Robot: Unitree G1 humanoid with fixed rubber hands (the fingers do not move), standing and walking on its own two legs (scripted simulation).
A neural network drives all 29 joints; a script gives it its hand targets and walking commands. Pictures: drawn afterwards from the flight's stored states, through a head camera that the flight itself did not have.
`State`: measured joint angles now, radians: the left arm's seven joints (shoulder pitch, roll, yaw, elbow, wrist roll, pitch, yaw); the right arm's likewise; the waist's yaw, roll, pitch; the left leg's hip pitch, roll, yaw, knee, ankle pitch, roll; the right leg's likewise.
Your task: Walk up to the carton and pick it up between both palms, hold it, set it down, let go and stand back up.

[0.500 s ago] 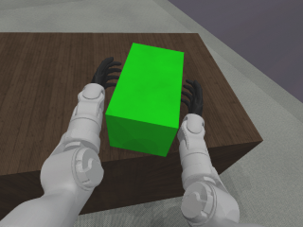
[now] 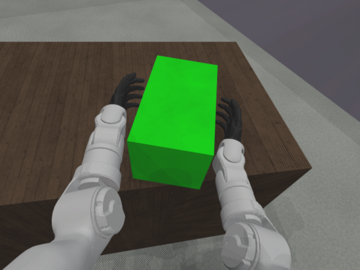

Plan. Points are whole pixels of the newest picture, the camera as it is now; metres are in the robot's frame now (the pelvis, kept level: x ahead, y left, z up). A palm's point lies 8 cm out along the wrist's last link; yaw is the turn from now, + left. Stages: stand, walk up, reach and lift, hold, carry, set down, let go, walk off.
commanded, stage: reach and lift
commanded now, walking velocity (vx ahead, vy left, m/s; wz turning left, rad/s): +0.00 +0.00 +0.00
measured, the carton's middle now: (177, 119) +0.46 -0.07 +0.04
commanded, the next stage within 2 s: none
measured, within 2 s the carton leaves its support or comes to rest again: leaves its support in 0.44 s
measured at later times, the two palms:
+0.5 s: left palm (113, 116) +0.42 +0.08 +0.12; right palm (233, 136) +0.35 -0.17 +0.10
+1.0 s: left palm (104, 119) +0.38 +0.10 +0.15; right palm (236, 132) +0.34 -0.16 +0.14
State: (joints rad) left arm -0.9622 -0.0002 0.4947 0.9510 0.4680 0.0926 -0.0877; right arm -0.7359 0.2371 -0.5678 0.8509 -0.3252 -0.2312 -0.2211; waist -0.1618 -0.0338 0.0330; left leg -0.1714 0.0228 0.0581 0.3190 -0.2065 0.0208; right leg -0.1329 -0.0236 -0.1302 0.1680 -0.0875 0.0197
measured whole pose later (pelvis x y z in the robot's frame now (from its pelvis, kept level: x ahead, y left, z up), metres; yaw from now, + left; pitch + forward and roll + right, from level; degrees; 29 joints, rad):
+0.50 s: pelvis -0.02 +0.00 +0.00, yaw -1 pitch +0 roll -1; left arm -0.90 0.00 0.38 0.90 0.38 0.18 -0.01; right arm -0.73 0.18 -0.47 0.85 -0.24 -0.12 -0.19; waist -0.12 -0.05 0.03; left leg -0.12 0.02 0.08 0.32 -0.19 0.02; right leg -0.10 -0.03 -0.10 0.19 -0.08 0.02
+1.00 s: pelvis -0.04 +0.00 +0.00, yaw +0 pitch -7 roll -1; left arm -0.84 -0.05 0.38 0.66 0.39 0.37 0.01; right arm -0.76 0.12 -0.32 0.83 -0.10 -0.01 -0.18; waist -0.11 -0.07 0.09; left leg -0.02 0.02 0.07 0.31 -0.17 0.02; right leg -0.01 -0.03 -0.11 0.21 -0.08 0.01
